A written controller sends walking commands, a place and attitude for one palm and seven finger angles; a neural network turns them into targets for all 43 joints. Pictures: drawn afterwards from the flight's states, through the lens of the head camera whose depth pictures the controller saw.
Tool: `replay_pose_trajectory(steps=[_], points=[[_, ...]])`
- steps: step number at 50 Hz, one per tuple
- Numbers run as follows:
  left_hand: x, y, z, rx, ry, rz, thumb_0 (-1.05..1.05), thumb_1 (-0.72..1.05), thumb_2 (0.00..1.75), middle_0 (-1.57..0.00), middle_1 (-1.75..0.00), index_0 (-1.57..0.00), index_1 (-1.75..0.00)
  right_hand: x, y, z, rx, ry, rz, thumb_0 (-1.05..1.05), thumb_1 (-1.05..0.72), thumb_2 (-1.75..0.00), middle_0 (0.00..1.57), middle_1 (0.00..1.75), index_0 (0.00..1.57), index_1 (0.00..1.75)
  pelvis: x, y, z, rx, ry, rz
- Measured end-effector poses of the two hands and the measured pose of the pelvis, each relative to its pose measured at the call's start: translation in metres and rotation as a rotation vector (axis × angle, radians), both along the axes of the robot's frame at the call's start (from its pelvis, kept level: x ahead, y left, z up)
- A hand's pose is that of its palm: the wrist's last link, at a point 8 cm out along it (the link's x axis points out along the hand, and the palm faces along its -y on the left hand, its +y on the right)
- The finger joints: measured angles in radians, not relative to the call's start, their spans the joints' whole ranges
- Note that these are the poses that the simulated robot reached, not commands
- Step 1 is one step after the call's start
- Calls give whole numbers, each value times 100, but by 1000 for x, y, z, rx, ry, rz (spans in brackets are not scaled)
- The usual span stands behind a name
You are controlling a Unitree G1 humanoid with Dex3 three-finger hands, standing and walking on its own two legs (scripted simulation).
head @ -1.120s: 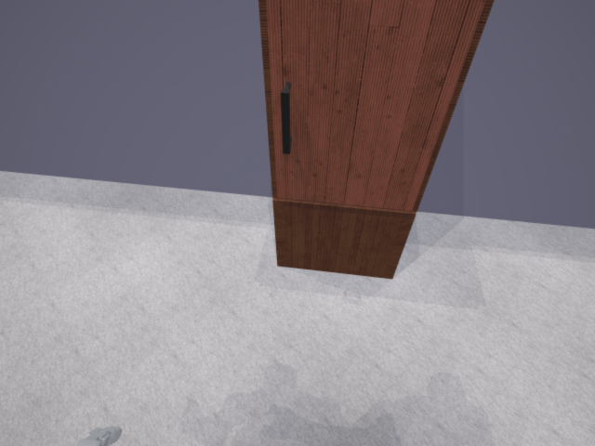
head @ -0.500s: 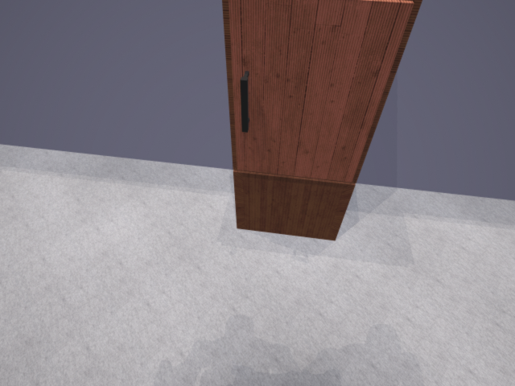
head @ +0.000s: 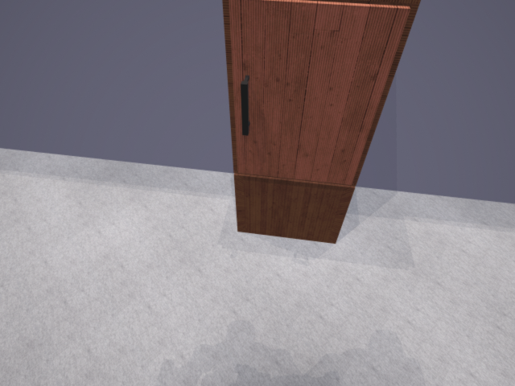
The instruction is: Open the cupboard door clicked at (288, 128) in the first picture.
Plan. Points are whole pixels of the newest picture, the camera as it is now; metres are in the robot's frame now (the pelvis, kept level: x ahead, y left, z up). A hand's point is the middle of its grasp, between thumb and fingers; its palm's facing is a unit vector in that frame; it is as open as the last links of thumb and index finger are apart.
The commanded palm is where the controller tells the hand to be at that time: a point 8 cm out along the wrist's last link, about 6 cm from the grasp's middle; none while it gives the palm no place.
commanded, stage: look at it before walking up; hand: left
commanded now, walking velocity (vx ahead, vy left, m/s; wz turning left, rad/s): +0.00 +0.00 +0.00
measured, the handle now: (246, 106) +0.88 +0.09 -0.04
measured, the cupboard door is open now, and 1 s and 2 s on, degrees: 0 0 0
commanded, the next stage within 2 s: take the last steps up to it in 0.32 s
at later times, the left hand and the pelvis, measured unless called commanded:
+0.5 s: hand out of the picture +0.07 +0.24 -0.16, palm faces -0.01 -0.95 -0.32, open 7.4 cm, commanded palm none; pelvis +0.00 +0.00 +0.00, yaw +0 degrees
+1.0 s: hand out of the picture +0.00 +0.13 -0.17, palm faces +0.06 -0.99 -0.13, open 7.4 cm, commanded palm none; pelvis +0.12 -0.01 -0.01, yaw -3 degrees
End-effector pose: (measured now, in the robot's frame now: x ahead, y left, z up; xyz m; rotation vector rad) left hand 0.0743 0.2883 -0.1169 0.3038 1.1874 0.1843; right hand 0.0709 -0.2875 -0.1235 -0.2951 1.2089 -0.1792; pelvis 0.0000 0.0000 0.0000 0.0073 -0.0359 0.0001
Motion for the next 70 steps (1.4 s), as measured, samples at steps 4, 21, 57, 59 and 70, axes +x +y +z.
replay_pose_trajectory(steps=[4,21,57,59,70], points=[[-3,0,-1,-1,7,3,1,91,89,-21,-30,-20,-30,1,-1,1,-4,0,1,0,-90,-89,21,30,20,30,0,0,0,-1,0,0],[-13,2,-3,-3,45,15,1,91,89,-21,-30,-20,-30,2,-1,2,-10,19,3,0,-90,-89,21,30,20,30,3,1,1,-3,4,1],[-26,-76,-52,-230,518,152,1,91,89,-21,-30,-20,-30,175,73,-29,109,-127,-98,0,-91,-90,20,30,20,30,171,15,-31,-21,17,-110],[13,-64,-54,-212,464,114,1,91,89,-20,-29,-20,-30,177,79,-26,115,-118,-126,0,-91,-90,20,30,20,30,183,17,-26,-11,13,-128],[256,-56,-28,-151,33,-71,1,92,89,-20,-29,-19,-30,145,67,-19,112,75,-263,-1,-94,-89,20,30,20,30,247,9,-5,8,25,-146]])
